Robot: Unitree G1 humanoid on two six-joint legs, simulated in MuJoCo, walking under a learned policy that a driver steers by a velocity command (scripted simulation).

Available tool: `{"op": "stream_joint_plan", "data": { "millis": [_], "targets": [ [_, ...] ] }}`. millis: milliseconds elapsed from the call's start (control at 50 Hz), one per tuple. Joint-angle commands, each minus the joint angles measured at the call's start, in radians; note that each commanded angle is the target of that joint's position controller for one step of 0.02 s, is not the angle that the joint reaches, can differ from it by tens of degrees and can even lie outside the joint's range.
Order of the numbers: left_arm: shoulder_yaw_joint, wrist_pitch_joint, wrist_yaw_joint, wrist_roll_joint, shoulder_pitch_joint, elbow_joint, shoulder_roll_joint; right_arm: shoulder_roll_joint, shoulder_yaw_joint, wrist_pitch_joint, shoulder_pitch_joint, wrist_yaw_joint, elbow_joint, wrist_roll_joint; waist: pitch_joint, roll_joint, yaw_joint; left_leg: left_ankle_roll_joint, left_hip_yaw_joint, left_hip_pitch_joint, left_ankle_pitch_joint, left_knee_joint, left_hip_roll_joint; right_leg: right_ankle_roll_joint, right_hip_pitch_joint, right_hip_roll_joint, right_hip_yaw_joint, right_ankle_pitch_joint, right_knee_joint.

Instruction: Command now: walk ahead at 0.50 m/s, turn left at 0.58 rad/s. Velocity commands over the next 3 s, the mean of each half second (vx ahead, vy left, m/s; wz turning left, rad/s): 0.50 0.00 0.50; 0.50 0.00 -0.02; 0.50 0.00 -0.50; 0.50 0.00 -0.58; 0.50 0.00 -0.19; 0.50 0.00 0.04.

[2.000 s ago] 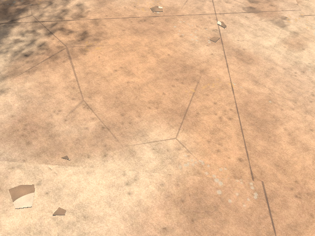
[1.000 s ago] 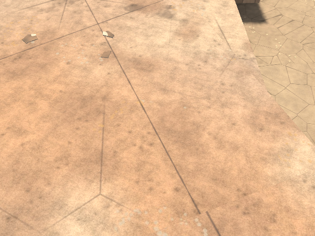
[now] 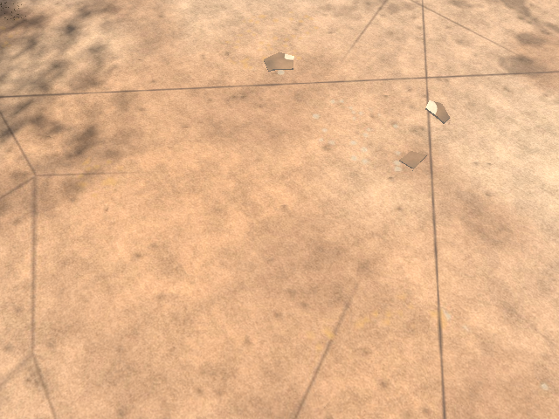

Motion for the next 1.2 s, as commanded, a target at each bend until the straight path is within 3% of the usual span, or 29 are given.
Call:
{"op": "stream_joint_plan", "data": {
  "millis": [20,40,60,120,160,240,280,320,340,360,380,400,420,440,500,580,660,760,800,820,840,860,880,900,940,980,1040,1120,1200],
  "targets": [
    [-0.009,-0.044,0.033,-0.009,-0.123,-0.181,0.085,-0.182,-0.037,-0.017,0.202,-0.021,0.000,0.007,-0.265,0.044,-0.093,0.294,-0.734,0.664,-0.006,-0.344,0.409,-0.012,-0.675,0.034,0.031,0.166,0.090],
    [0.001,-0.034,0.035,0.009,-0.052,-0.151,0.131,-0.152,-0.024,-0.038,0.080,-0.016,-0.054,-0.016,-0.212,-0.040,-0.029,0.281,-0.711,0.471,0.085,-0.324,0.411,-0.028,-0.555,-0.018,0.095,0.252,-0.052],
    [0.023,-0.026,0.028,0.024,-0.026,-0.130,0.163,-0.117,-0.014,-0.052,0.015,-0.018,-0.067,-0.018,-0.142,-0.027,0.017,0.237,-0.589,0.307,0.154,-0.328,0.349,-0.040,-0.452,-0.045,0.131,0.361,-0.246],
    [-0.001,-0.026,0.018,0.073,-0.163,-0.179,0.069,-0.133,-0.017,-0.053,0.023,-0.063,-0.046,-0.013,-0.059,0.043,-0.007,0.187,-0.319,0.059,0.415,-0.363,0.188,0.010,-0.249,0.002,0.035,0.543,-0.664],
    [-0.016,-0.029,0.003,0.059,-0.210,-0.183,0.027,-0.134,-0.024,-0.041,0.074,-0.080,-0.034,-0.010,-0.098,0.082,-0.049,0.149,-0.231,0.063,0.436,-0.343,0.122,0.016,-0.121,0.083,-0.012,0.761,-0.899],
    [-0.004,-0.025,-0.015,0.031,-0.313,-0.220,0.054,-0.120,-0.026,-0.024,0.197,-0.082,0.007,0.012,-0.078,0.083,-0.098,0.111,-0.344,0.191,0.227,-0.299,0.170,-0.014,-0.105,0.135,0.016,0.800,-1.081],
    [0.011,-0.032,-0.022,0.031,-0.288,-0.221,0.084,-0.119,-0.030,-0.018,0.197,-0.085,0.006,0.009,-0.073,0.104,-0.072,0.089,-0.408,0.255,0.179,-0.243,0.197,-0.053,-0.087,0.128,0.035,0.723,-1.099],
    [0.032,-0.040,-0.021,0.039,-0.131,-0.181,0.113,-0.086,-0.020,-0.017,0.172,-0.079,-0.003,-0.004,-0.134,0.117,0.012,0.054,-0.378,0.274,0.317,-0.101,0.154,-0.113,0.101,0.130,0.014,0.682,-1.133],
    [0.044,-0.042,-0.019,0.053,0.017,-0.157,0.152,-0.038,-0.001,-0.018,0.170,-0.072,-0.017,-0.017,-0.250,0.046,0.075,0.018,-0.309,0.183,0.232,0.148,0.092,-0.171,0.332,0.015,0.125,0.631,-1.123],
    [0.069,-0.036,-0.025,0.063,0.144,-0.109,0.244,0.039,0.020,-0.028,0.353,-0.068,-0.015,0.009,-0.394,-0.280,0.023,-0.057,-0.207,-0.132,-0.199,0.532,-0.068,-0.362,0.661,-0.225,0.603,0.404,-1.220],
    [0.055,-0.033,-0.034,0.035,0.151,-0.098,0.168,-0.038,0.013,-0.034,0.343,-0.065,0.002,0.022,-0.355,-0.271,0.038,-0.064,-0.229,-0.301,-0.368,0.656,-0.026,-0.379,0.668,-0.269,0.834,0.097,-1.338],
    [0.037,-0.032,-0.032,0.029,0.071,-0.113,0.106,-0.117,-0.009,-0.033,0.204,-0.063,-0.021,0.021,-0.180,-0.142,0.059,-0.060,-0.227,-0.350,-0.281,0.688,0.021,-0.332,0.527,-0.226,0.698,0.072,-1.360],
    [0.029,-0.024,-0.032,0.038,-0.005,-0.123,0.093,-0.116,-0.009,-0.031,0.112,-0.065,-0.048,0.006,-0.107,-0.055,0.038,-0.059,-0.179,-0.324,-0.207,0.653,0.062,-0.301,0.393,-0.179,0.559,0.184,-1.366],
    [0.023,-0.020,-0.034,0.042,-0.047,-0.120,0.074,-0.104,-0.009,-0.035,0.068,-0.064,-0.064,-0.012,-0.052,-0.033,0.015,-0.061,-0.161,-0.301,-0.162,0.583,0.096,-0.298,0.285,-0.140,0.454,0.312,-1.380],
    [0.014,-0.023,-0.036,0.042,-0.076,-0.105,0.055,-0.054,-0.003,-0.030,0.104,-0.052,-0.054,-0.010,-0.078,-0.096,-0.036,-0.072,-0.116,-0.167,-0.108,0.428,0.150,-0.282,0.168,-0.073,0.293,0.511,-1.428],
    [0.033,-0.020,-0.023,0.027,-0.033,-0.069,0.126,-0.011,0.023,-0.037,-0.009,-0.046,-0.087,-0.023,-0.079,-0.069,-0.011,-0.094,-0.080,-0.157,0.036,0.171,0.166,-0.306,0.159,-0.083,0.188,0.620,-1.476],
    [0.035,-0.007,-0.018,0.012,0.027,-0.032,0.148,-0.016,0.031,-0.048,-0.119,-0.037,-0.105,-0.014,-0.070,-0.069,0.030,-0.113,-0.047,-0.086,0.197,-0.025,0.133,-0.281,0.176,-0.067,0.104,0.652,-1.467],
    [0.036,0.015,-0.019,0.003,0.082,0.016,0.165,-0.046,0.026,-0.063,-0.193,-0.021,-0.134,-0.005,-0.037,-0.086,0.031,-0.074,-0.030,-0.032,0.127,-0.138,0.108,-0.254,0.253,-0.114,0.127,0.683,-1.398],
    [0.030,0.025,-0.014,0.002,0.067,0.022,0.163,-0.090,0.001,-0.071,-0.052,-0.025,-0.093,-0.011,-0.100,-0.073,-0.059,-0.039,-0.004,0.200,0.116,-0.209,0.074,-0.218,0.220,-0.076,0.102,0.860,-1.248],
    [0.015,0.022,-0.013,0.012,0.054,0.013,0.127,-0.147,-0.025,-0.073,0.110,-0.034,-0.054,-0.020,-0.205,-0.040,-0.136,0.001,-0.069,0.445,0.124,-0.193,0.140,-0.181,0.114,-0.019,0.056,0.855,-1.037],
    [-0.017,0.009,-0.014,0.032,0.096,-0.026,0.031,-0.253,-0.051,-0.066,0.260,-0.045,-0.035,-0.040,-0.369,0.163,-0.167,0.113,-0.409,0.825,0.083,-0.193,0.404,-0.108,-0.227,0.108,-0.035,0.522,-0.655],
    [-0.019,-0.005,-0.010,0.013,0.129,-0.021,0.034,-0.220,-0.043,-0.058,0.296,-0.042,-0.016,-0.029,-0.435,0.285,-0.163,0.194,-0.686,0.855,-0.082,-0.311,0.500,-0.094,-0.400,0.155,0.053,0.124,-0.450],
    [0.008,-0.010,-0.011,-0.009,0.074,-0.026,0.131,-0.151,-0.021,-0.060,0.241,-0.040,-0.019,-0.021,-0.293,0.180,-0.162,0.157,-0.586,0.740,-0.164,-0.340,0.462,-0.104,-0.473,0.098,0.100,0.177,-0.368],
    [0.012,-0.007,-0.012,-0.012,0.021,-0.039,0.136,-0.108,-0.007,-0.062,0.174,-0.039,-0.026,-0.020,-0.205,0.157,-0.136,0.121,-0.458,0.624,-0.152,-0.366,0.419,-0.110,-0.475,0.058,0.078,0.264,-0.381],
    [0.019,0.013,-0.006,0.009,-0.007,-0.038,0.113,-0.046,0.012,-0.075,0.063,-0.034,-0.027,-0.029,-0.095,0.135,-0.078,0.086,-0.292,0.433,-0.021,-0.445,0.346,-0.100,-0.406,0.008,0.078,0.392,-0.466],
    [0.013,0.034,-0.010,0.006,0.016,-0.030,0.068,-0.043,0.008,-0.089,0.032,-0.033,-0.013,-0.038,-0.074,0.129,-0.044,0.078,-0.184,0.349,0.113,-0.490,0.323,-0.091,-0.343,-0.002,0.079,0.462,-0.488],
    [0.012,0.047,-0.012,0.008,-0.021,-0.051,0.050,-0.069,-0.002,-0.101,0.043,-0.041,0.017,-0.044,-0.054,0.075,-0.035,0.083,-0.062,0.345,0.289,-0.507,0.317,-0.073,-0.383,0.004,0.093,0.577,-0.571],
    [-0.003,0.040,-0.034,0.014,-0.137,-0.094,0.025,-0.101,-0.006,-0.094,0.057,-0.055,0.042,-0.036,-0.022,0.057,-0.066,0.056,0.073,0.346,0.325,-0.527,0.285,-0.082,-0.341,0.021,0.028,0.777,-0.825],
    [-0.017,0.041,-0.061,0.017,-0.271,-0.159,0.011,-0.137,-0.015,-0.073,0.144,-0.062,0.083,-0.021,0.018,0.031,-0.116,0.048,0.123,0.472,0.383,-0.500,0.330,-0.114,-0.373,0.036,-0.032,0.775,-0.960]
  ]
}}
